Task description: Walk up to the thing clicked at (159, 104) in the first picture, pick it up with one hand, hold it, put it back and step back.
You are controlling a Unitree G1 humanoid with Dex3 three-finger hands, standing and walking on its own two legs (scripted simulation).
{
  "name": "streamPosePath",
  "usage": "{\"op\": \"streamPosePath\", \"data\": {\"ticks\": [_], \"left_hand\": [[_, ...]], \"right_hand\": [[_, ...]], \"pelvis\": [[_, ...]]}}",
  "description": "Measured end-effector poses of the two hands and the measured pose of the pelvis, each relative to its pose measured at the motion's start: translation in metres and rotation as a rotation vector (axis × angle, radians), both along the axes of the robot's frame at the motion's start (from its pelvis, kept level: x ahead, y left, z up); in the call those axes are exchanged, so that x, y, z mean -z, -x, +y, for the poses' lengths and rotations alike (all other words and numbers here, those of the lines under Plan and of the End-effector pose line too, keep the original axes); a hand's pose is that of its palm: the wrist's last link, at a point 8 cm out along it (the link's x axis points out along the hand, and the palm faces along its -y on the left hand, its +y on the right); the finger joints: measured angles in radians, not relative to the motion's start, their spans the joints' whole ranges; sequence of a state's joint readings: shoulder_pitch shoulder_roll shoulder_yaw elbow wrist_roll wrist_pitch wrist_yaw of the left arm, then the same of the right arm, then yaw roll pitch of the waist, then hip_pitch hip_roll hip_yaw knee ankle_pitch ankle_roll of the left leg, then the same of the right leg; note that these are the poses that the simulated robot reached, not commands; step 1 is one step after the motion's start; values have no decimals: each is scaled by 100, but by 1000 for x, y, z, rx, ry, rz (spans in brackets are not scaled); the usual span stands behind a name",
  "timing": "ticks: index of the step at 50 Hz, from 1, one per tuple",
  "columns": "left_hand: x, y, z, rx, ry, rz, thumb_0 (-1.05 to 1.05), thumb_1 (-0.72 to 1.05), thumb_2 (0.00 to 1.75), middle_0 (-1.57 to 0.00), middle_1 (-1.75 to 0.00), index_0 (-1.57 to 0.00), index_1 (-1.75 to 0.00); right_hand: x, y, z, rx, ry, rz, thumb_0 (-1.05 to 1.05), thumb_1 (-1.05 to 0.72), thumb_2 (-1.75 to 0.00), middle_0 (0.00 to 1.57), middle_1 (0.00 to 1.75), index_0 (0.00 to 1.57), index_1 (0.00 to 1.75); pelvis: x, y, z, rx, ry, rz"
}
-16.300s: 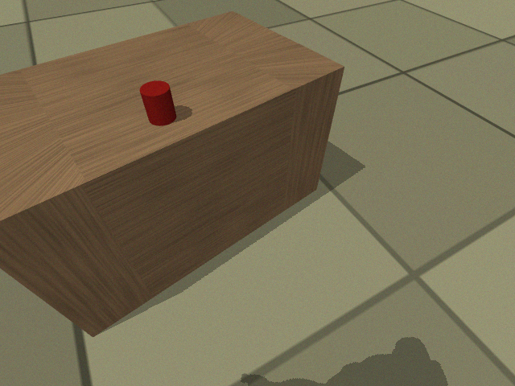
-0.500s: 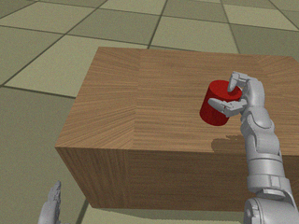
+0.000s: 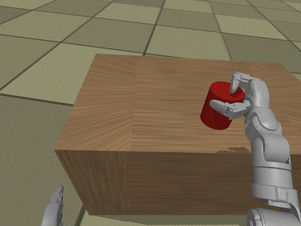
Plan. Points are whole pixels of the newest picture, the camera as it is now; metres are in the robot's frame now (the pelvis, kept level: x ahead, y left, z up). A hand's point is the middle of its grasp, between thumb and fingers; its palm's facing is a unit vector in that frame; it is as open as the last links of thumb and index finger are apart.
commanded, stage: lift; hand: right
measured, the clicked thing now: (220, 105) +0.36 -0.18 +0.18
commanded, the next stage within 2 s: hold in 0.10 s
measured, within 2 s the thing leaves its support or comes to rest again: neither
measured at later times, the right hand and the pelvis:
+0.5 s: hand (233, 88) +0.35 -0.18 +0.24, palm faces +0.14 +0.99 -0.01, open 7.0 cm; pelvis +0.01 +0.00 +0.00, yaw +0 degrees
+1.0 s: hand (236, 94) +0.34 -0.19 +0.23, palm faces +0.15 +0.99 -0.02, open 7.1 cm; pelvis +0.01 +0.00 +0.00, yaw -1 degrees
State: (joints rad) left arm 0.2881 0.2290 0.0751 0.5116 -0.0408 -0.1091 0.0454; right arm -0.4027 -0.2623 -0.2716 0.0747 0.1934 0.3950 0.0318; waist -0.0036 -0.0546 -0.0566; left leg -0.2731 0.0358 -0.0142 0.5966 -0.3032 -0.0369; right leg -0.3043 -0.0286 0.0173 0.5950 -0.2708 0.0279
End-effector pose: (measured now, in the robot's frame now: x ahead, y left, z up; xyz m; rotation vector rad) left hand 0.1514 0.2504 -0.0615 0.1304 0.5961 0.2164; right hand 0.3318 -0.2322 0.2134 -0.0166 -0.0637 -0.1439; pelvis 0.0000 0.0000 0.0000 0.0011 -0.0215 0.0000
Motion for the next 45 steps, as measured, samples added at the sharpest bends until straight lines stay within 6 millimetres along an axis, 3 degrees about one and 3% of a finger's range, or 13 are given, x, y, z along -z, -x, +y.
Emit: {"op": "streamPosePath", "data": {"ticks": [26,35,45], "left_hand": [[1,-14,2,-5,5,-19,-1,-53,5,-4,-5,-5,-4],[2,-22,0,2,22,-24,-1,-52,5,-4,-5,-5,-4],[3,-21,-1,-1,18,-11,-1,-53,5,-4,-5,-5,-4]], "right_hand": [[-26,7,-1,-3,2,-8,0,48,-102,59,110,133,144],[-23,5,2,-23,-1,27,0,47,-102,59,110,132,144],[-17,14,-8,19,-5,17,0,47,-102,59,110,132,143]], "pelvis": [[-3,-8,-1,7,0,-6],[-4,-13,-1,11,1,-4],[-4,-15,-2,11,1,-3]]}}
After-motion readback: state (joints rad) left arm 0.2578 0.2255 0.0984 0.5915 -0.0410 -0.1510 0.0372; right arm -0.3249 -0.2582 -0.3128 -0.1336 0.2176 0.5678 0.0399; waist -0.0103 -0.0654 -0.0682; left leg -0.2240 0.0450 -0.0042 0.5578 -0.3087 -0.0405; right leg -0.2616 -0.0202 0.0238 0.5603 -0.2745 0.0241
